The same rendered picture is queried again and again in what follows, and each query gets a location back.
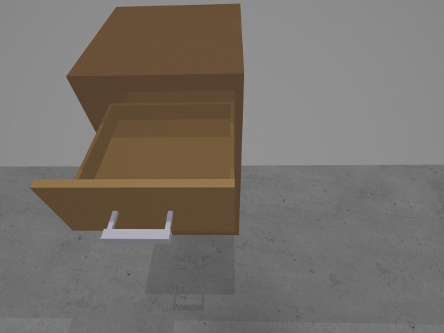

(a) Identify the handle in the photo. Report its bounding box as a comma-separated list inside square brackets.
[101, 211, 173, 244]

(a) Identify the drawer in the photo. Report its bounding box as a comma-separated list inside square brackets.
[30, 102, 235, 232]

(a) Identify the cabinet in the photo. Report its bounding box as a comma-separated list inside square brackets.
[66, 3, 244, 235]

